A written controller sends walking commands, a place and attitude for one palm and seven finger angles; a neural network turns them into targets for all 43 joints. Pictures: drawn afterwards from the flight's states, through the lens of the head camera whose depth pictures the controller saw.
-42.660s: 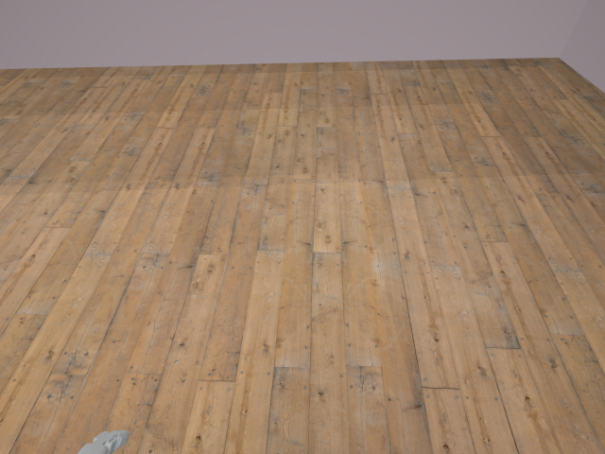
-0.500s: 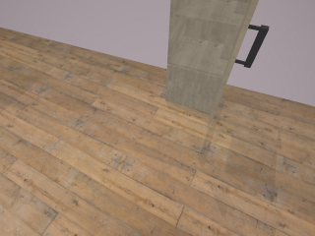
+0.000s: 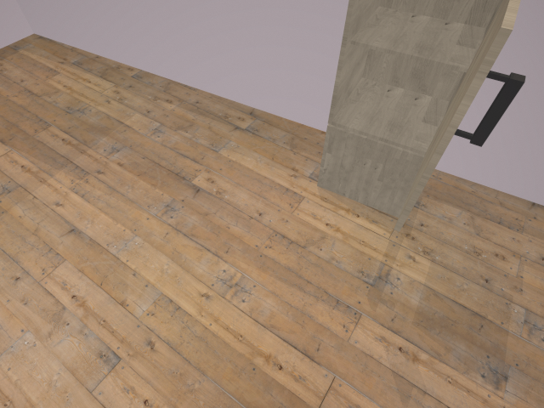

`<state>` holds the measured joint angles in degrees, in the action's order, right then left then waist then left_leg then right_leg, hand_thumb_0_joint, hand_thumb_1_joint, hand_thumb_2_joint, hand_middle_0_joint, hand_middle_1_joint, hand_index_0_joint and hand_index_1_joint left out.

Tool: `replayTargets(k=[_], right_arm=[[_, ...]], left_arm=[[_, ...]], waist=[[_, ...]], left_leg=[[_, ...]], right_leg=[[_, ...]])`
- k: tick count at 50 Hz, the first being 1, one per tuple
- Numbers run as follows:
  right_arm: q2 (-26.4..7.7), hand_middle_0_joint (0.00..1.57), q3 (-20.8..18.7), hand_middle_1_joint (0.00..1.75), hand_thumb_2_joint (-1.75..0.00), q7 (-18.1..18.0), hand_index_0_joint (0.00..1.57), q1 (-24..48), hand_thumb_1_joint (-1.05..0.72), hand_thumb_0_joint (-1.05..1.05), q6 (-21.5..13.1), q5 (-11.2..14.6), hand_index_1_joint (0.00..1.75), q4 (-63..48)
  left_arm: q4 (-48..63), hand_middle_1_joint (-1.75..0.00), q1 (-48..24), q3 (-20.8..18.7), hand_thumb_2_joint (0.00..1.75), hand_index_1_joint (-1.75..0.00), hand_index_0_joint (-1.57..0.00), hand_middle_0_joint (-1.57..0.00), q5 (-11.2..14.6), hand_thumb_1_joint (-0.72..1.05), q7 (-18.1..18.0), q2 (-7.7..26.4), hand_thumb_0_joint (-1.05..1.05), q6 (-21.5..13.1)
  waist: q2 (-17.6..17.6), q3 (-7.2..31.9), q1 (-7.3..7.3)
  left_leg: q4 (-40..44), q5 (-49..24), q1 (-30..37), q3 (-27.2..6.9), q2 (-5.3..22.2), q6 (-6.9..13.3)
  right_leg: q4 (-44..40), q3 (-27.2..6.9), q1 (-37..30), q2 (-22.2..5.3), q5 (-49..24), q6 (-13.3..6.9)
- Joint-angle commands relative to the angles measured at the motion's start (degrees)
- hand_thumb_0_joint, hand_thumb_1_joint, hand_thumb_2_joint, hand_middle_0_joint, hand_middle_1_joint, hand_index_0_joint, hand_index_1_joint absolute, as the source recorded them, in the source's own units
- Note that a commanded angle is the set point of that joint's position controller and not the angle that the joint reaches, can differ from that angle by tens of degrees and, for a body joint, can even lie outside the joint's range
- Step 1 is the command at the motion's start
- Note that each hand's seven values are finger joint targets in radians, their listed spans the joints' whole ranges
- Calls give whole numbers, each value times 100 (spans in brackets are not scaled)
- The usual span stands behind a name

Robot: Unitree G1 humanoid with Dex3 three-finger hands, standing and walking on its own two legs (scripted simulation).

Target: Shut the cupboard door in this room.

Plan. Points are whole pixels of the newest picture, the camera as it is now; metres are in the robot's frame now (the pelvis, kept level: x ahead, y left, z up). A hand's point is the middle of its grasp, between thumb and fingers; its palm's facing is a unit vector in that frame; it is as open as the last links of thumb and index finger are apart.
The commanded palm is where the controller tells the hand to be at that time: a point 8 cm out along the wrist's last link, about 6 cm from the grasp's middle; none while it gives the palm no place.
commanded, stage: turn or walk to find it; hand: left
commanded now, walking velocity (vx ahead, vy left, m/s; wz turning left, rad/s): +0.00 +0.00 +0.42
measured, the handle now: (484, 109) +0.67 -0.41 +0.07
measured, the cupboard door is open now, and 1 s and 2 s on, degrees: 88 88 88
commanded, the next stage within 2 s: stand and wait in 0.36 s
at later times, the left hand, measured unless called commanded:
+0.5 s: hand out of the picture -0.01 +0.21 -0.19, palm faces +0.23 -0.95 -0.23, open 7.3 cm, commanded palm none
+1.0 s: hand out of the picture +0.05 +0.17 -0.17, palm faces +0.22 -0.95 -0.21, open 7.2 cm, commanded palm none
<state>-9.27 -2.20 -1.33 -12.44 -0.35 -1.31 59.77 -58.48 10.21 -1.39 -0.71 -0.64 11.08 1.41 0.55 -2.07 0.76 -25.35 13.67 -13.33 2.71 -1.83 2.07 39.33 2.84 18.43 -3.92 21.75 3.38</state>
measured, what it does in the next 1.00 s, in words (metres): steps on the spot: right foot, then left foot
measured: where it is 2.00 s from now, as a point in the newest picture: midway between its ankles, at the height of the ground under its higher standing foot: outside the picture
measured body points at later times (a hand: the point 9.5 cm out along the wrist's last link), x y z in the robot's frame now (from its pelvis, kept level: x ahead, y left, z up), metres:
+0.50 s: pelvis +0.02 +0.01 -0.01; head +0.06 +0.04 +0.44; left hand -0.02 +0.26 -0.17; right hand +0.15 -0.22 -0.15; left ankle -0.01 +0.12 -0.74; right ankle -0.02 -0.12 -0.71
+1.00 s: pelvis +0.05 -0.01 +0.00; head +0.06 -0.02 +0.45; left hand +0.04 +0.22 -0.15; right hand +0.09 -0.24 -0.16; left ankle -0.01 +0.12 -0.74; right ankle +0.06 -0.12 -0.74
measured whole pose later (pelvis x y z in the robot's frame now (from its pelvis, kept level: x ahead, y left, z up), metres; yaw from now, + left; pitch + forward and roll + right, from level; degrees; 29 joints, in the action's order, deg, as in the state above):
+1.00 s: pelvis +0.05 -0.01 +0.00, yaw +12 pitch -1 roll +1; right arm -9.8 -1.1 -1.2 -15.0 -0.1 -0.9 65.5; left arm -62.8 11.9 -0.6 -0.3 -1.3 9.8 -0.6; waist -0.4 -2.3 0.5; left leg -24.6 16.0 -7.7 2.3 2.6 -2.2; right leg 27.3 6.4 11.1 -2.2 15.4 -0.7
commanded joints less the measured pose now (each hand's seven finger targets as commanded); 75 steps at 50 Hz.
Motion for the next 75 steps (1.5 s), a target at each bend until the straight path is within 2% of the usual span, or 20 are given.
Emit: replayTargets(k=[1,3,4,5,6,9,14,19,20,21,22,25,28,32,35,38,40,47,52,75], right_arm=[[-707,20,-191,30,-90,15,20,-178,-90,0,-35,106,30,-149],[-439,20,-129,30,-90,53,20,-82,-90,0,30,128,30,-360],[-524,20,-177,30,-90,45,20,89,-90,0,115,92,30,-365],[-604,20,-210,30,-90,42,20,171,-90,0,182,61,30,-358],[-638,20,-222,30,-90,49,20,153,-90,0,187,58,30,-313],[-516,20,-207,30,-90,106,20,171,-90,0,208,95,30,-279],[-459,20,-164,30,-90,164,20,590,-90,0,205,110,30,-503],[-684,20,-186,30,-90,182,20,97,-90,0,101,74,30,-434],[-1097,20,-279,30,-90,154,20,-140,-90,0,29,33,30,-419],[-1551,20,-394,30,-90,105,20,-441,-90,0,17,35,30,-395],[-1586,20,-381,30,-90,67,20,-468,-90,0,74,62,30,-321],[-1142,20,-241,30,-90,-54,20,117,-90,0,8,9,30,-365],[-1077,20,-198,30,-90,-70,20,167,-90,0,-29,8,30,-296],[-1073,20,-201,30,-90,-41,20,143,-90,0,-28,15,30,-191],[-944,20,-185,30,-90,-11,20,239,-90,0,-24,60,30,-145],[-445,20,-79,30,-90,52,20,7,-90,0,16,121,30,-149],[-475,20,-92,30,-90,35,20,-138,-90,0,107,52,30,-9],[-523,20,30,30,-90,-3,20,-364,-90,0,-84,63,30,327],[-478,20,48,30,-90,-45,20,-499,-90,0,-87,73,30,428],[-354,20,27,30,-90,-62,20,-606,-90,0,-43,77,30,407]], left_arm=[[21,-30,686,-94,90,-30,-20,-20,-13,90,-110,569,0,-206],[75,-30,626,-184,90,-30,-20,-20,-41,90,-130,1124,0,-248],[129,-30,596,-213,90,-30,-20,-20,-47,90,-127,1085,0,-239],[131,-30,568,-254,90,-30,-20,-20,-43,90,-142,1014,0,-244],[142,-30,493,-241,90,-30,-20,-20,-46,90,-150,884,0,-235],[213,-30,510,-262,90,-30,-20,-20,-65,90,-150,862,0,-235],[246,-30,729,-369,90,-30,-20,-20,-105,90,-138,1112,0,-199],[330,-30,472,-405,90,-30,-20,-20,-23,90,-104,1178,0,-133],[399,-30,565,-372,90,-30,-20,-20,13,90,-89,944,0,-107],[527,-30,545,-238,90,-30,-20,-20,47,90,-66,562,0,-96],[521,-30,305,-196,90,-30,-20,-20,18,90,-99,599,0,-66],[282,-30,135,-197,90,-30,-20,-20,5,90,-60,544,0,-34],[145,-30,263,-135,90,-30,-20,-20,0,90,-11,417,0,-48],[54,-30,328,-62,90,-30,-20,-20,2,90,-24,342,0,-74],[-138,-30,744,-54,90,-30,-20,-20,-19,90,-55,388,0,-153],[-110,-30,502,-88,90,-30,-20,-20,-45,90,-87,942,0,-252],[-63,-30,210,-132,90,-30,-20,-20,-21,90,-77,937,0,-244],[-221,-30,468,-48,90,-30,-20,-20,47,90,-115,553,0,-258],[-321,-30,540,-36,90,-30,-20,-20,58,90,-130,556,0,-272],[-374,-30,749,-28,90,-30,-20,-20,26,90,-151,346,0,-206]], waist=[[-238,460,-194],[1270,126,-143],[1281,48,-236],[1557,-132,-250],[1307,-251,-202],[865,-53,-189],[992,186,-371],[629,586,-31],[-478,862,77],[-1805,983,185],[-1339,919,240],[-1331,319,45],[-844,290,-38],[-812,279,-50],[-568,268,-254],[908,21,-41],[1479,-264,15],[-224,101,-139],[-185,245,-141],[-55,-125,-92]], left_leg=[[-222,-1392,-123,-870,932,23],[-1084,1065,-932,-175,149,-378],[-1852,1660,-919,-285,160,-383],[-2489,1783,-1121,-410,264,-369],[-2927,1626,-1271,-427,280,-389],[-3125,1494,-1384,-283,297,-470],[-2189,1348,-1101,36,293,-531],[62,-496,424,216,306,-437],[343,-1701,1327,-761,1089,-115],[441,-3727,1803,-2344,2357,659],[424,-3603,1350,-1996,2520,993],[571,-2933,799,-1517,1952,873],[499,-3202,938,-1042,1688,717],[502,-2800,775,-868,1543,572],[152,-1884,374,-649,1243,202],[-241,404,-117,-37,426,-351],[-340,539,311,-48,437,-367],[357,-1272,475,-326,868,-287],[387,-1314,551,-272,871,-327],[319,-903,384,-395,832,-223]], right_leg=[[-1896,-240,-1251,-349,-1573,-89],[-2183,-1454,-1137,-1845,-2527,-886],[-2283,-1435,-849,-1978,-2574,-1221],[-2303,-1427,-686,-1902,-2677,-1326],[-2208,-1190,-737,-1772,-2984,-1339],[-1823,-423,-1189,-1553,-4040,-1155],[-1599,-124,-1451,-1561,-4030,-1086],[-627,385,-901,-1294,-2983,-510],[233,677,-79,-836,-1894,-194],[1222,629,982,-189,1196,96],[1698,118,728,-261,1655,-2],[1881,-192,856,-322,917,-2],[1242,-47,651,-201,622,12],[85,150,45,-65,287,5],[-1354,258,-808,-52,-1067,14],[-2092,-943,-804,-1239,-1891,-536],[-2476,-1002,-43,-1109,-773,-736],[-1767,-181,-960,-464,-2000,-370],[-1789,-149,-1237,-476,-2452,-416],[-1781,-65,-776,-436,-1528,-354]])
